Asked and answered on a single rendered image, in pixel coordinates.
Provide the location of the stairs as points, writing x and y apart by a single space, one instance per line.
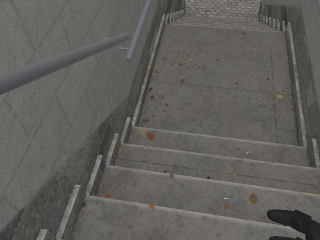
171 185
223 22

